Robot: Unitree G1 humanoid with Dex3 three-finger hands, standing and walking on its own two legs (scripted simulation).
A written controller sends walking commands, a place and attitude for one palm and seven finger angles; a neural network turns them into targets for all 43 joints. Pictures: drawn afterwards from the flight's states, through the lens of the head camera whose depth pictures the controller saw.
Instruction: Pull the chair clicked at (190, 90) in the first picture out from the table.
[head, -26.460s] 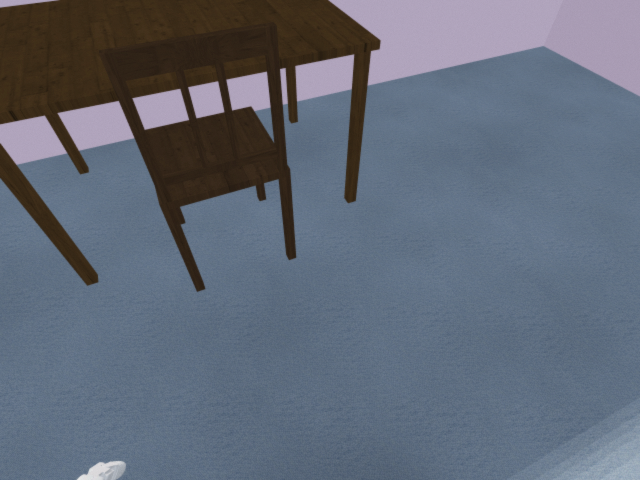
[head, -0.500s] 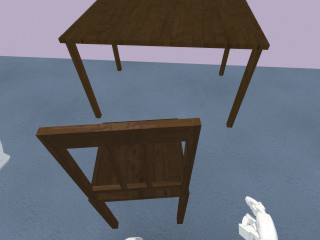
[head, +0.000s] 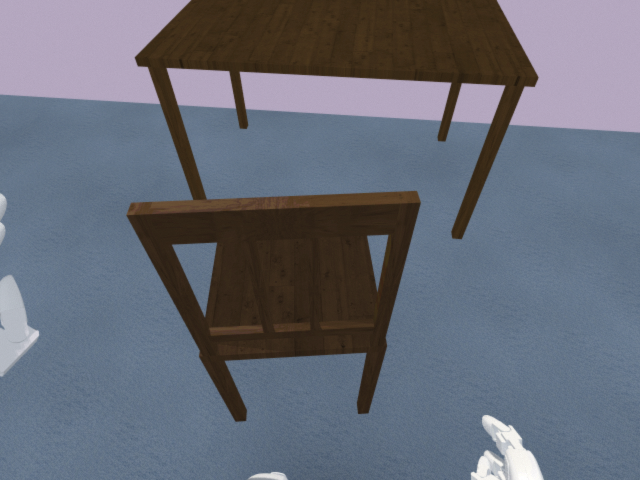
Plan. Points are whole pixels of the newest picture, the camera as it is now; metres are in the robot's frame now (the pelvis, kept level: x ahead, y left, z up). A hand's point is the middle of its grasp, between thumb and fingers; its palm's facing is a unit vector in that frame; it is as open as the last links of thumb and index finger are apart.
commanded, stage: stop stepping back and stand still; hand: left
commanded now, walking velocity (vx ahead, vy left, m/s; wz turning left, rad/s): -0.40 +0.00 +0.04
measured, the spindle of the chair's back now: (259, 289) +0.42 +0.15 -0.08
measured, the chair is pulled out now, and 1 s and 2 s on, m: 0.60 0.60 0.60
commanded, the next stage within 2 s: let the arm hang, fingers relaxed in 0.88 s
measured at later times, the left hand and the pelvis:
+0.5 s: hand out of the picture +0.09 +0.28 +0.17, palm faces +0.49 -0.78 -0.38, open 7.4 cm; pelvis -0.12 +0.00 +0.00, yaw +0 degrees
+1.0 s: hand out of the picture +0.08 +0.27 +0.15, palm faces +0.40 -0.78 -0.48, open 7.4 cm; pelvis -0.12 +0.01 +0.00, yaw +1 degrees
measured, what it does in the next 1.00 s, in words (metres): walks backwards: left foot, then left foot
